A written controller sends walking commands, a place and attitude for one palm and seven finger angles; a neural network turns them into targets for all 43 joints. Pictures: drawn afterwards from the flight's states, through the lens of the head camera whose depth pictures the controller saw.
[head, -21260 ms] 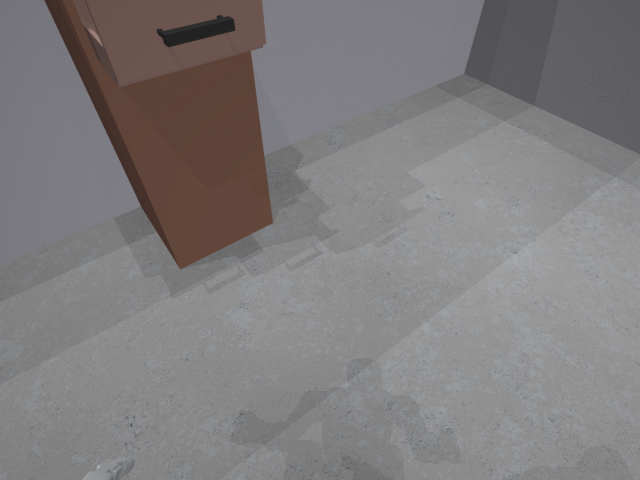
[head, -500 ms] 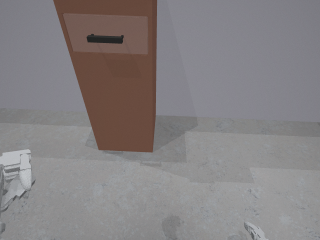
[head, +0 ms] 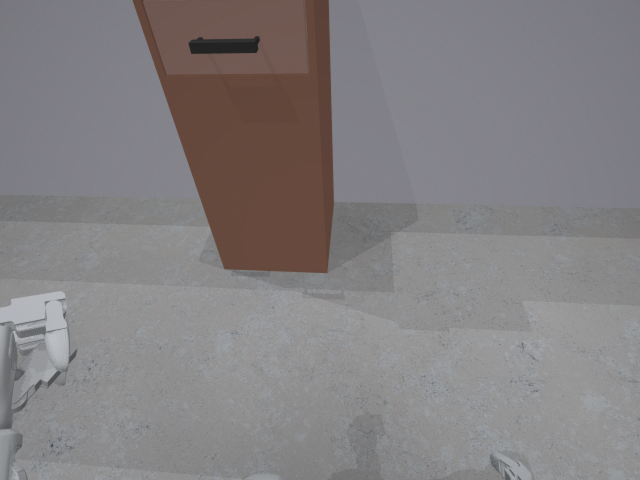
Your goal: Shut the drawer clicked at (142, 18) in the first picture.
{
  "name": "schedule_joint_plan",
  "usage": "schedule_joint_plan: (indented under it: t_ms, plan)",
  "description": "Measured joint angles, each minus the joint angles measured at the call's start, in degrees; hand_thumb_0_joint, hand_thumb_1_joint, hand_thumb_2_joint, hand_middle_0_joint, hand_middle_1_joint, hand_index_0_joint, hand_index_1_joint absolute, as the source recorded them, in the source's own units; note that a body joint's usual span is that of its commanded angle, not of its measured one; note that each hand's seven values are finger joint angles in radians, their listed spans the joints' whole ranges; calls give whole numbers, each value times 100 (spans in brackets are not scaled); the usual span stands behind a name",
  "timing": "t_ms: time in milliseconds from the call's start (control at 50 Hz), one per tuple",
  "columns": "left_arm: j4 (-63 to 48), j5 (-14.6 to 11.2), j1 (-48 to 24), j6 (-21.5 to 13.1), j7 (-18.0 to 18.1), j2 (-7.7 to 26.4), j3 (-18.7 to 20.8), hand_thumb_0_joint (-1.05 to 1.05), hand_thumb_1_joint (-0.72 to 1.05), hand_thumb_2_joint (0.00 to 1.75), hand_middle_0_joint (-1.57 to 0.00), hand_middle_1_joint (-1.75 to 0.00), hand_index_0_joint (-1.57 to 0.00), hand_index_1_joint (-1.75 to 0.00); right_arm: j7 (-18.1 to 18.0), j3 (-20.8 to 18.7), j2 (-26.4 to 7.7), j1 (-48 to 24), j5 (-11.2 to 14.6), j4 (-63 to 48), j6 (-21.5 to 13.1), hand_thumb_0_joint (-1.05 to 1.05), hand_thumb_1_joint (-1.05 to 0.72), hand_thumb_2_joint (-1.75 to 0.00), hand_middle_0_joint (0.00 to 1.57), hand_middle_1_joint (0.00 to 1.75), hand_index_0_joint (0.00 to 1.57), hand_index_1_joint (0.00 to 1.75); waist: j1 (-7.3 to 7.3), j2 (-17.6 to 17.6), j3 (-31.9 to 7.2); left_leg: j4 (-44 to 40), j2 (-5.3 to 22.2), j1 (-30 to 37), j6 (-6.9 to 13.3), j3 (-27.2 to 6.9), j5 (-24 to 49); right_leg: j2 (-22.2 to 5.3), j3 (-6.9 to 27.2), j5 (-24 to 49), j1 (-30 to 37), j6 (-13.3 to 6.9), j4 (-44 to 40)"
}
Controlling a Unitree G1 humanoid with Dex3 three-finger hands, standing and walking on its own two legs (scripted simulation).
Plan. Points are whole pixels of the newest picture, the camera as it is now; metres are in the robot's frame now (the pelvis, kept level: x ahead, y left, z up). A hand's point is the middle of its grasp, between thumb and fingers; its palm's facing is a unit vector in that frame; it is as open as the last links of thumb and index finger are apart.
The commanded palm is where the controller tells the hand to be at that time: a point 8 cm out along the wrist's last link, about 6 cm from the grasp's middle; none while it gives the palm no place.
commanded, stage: stop stepping back and stand still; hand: left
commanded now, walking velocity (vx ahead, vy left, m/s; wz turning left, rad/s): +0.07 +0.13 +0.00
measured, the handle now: (226, 43) +1.03 +0.30 +0.15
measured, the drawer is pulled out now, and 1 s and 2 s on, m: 0.00 0.00 0.00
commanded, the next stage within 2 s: let the arm hang, fingers relaxed in 0.12 s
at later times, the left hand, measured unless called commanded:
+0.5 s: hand out of the picture +0.09 +0.22 -0.14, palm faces +0.02 -0.97 -0.23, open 3.1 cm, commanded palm none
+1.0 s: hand out of the picture +0.01 +0.25 -0.15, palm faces +0.01 -0.96 -0.27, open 7.0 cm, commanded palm none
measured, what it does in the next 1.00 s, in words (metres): steps on the spot: left foot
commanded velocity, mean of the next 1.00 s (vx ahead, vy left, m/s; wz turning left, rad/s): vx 0.01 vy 0.01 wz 0.00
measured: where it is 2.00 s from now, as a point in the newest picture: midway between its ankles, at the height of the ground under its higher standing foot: outside the picture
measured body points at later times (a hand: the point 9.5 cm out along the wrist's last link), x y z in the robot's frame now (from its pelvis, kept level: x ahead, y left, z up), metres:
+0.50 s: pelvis +0.00 +0.03 +0.01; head +0.01 +0.04 +0.46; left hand +0.09 +0.27 -0.12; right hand +0.10 -0.20 -0.12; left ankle +0.02 +0.14 -0.72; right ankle +0.06 -0.07 -0.72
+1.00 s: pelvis +0.00 +0.05 +0.02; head +0.01 +0.04 +0.47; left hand +0.01 +0.30 -0.13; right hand +0.00 -0.18 -0.15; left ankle +0.02 +0.14 -0.72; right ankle +0.06 -0.07 -0.72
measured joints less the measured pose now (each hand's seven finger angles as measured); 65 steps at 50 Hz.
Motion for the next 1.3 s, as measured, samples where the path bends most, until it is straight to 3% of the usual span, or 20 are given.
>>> schedule_joint_plan:
  t_ms: [60,160,220,240,300,360,460,500,560,640,940,1080,1300]
  plan:
    - [-179,-35,281,-52,-19,17,-59,2,88,89,-141,-160,-141,-160,-31,-7,14,-86,11,-217,-24,2,-90,-90,20,30,20,30,-95,-175,-82,-570,10,-5,-2,234,289,-39,68,268,168,18,-505]
    - [-534,-43,528,-167,91,362,15,2,88,89,-141,-160,-141,-160,-141,-16,-2,-71,-11,-603,-173,1,-90,-90,20,30,20,29,-139,-458,-232,-2618,7,768,108,491,174,-89,95,437,264,37,-902]
    - [-626,-64,536,-207,168,387,71,2,88,89,-141,-160,-141,-160,-177,-72,-160,-59,-3,-800,-236,1,-90,-90,20,30,20,29,-155,-269,-257,-3713,61,1341,157,363,265,38,-14,356,222,101,-795]
    - [-360,-1,333,-217,73,423,-22,1,88,89,-141,-160,-141,-160,-51,-134,-247,-84,-5,-738,-310,1,-90,-90,20,30,20,29,-173,-195,-261,-3679,60,1233,76,277,595,14,-85,286,130,151,-640]
    - [1537,123,-573,557,-357,270,-715,1,89,89,-139,-159,-140,-159,288,-158,-547,-304,-8,-330,-64,1,-90,-90,20,30,20,29,-9,-7,-262,-3243,-49,1014,-47,286,522,-129,-55,110,-41,221,-278]
    - [3718,179,-1107,1301,-582,-94,-1278,1,90,89,-134,-154,-135,-154,384,-85,-547,-451,-17,-33,239,1,-90,-90,20,30,20,29,-46,123,-279,-3026,-89,939,2,334,344,-181,-1,40,-112,283,-107]
    - [6117,138,-1285,1713,-716,-543,-1908,1,91,89,-120,-140,-120,-140,442,182,-95,-268,-71,357,476,1,-90,-90,20,30,20,29,-198,-245,16,-3156,-139,1155,52,356,403,-221,24,85,86,342,-199]
    - [6681,180,-1302,1684,-534,-634,-1913,2,90,89,-113,-136,-113,-133,439,269,74,-126,-77,575,516,1,-90,-90,20,30,20,29,-176,-364,150,-3284,-111,1223,58,323,484,-181,-16,215,210,342,-425]
    - [7289,98,-1319,1614,-559,-483,-1882,2,90,89,-102,-128,-103,-121,406,314,242,71,-65,936,599,1,-91,-90,20,30,20,29,-75,-412,297,-3507,-87,1307,56,288,632,-134,-59,429,370,341,-790]
    - [7957,56,-1184,1556,-619,-464,-1918,2,90,89,-87,-110,-88,-105,356,195,169,260,-44,1329,678,1,-93,-90,20,30,20,30,-26,-244,355,-3744,-115,1407,106,317,760,-138,-35,624,506,385,-1120]
    - [9022,33,-1377,1398,-597,-513,-1895,1,91,89,-33,-45,-33,-45,308,49,141,310,2,2084,573,1,-91,-90,20,30,20,29,-71,-46,281,-4160,-211,1727,180,491,911,-203,144,711,662,450,-1305]
    - [9010,40,-1748,1331,-601,-597,-1901,1,91,89,-23,-34,-23,-34,307,33,146,150,-2,2156,520,0,-90,-90,20,30,20,29,-124,-60,217,-4259,-196,1822,149,523,928,-181,178,691,701,433,-1315]
    - [8973,30,-2085,1252,-619,-577,-1895,1,90,89,-20,-30,-21,-30,312,20,69,-55,-5,2226,484,0,-90,-90,20,30,20,29,-184,-100,253,-4382,-114,1957,60,484,934,-90,136,687,849,361,-1457]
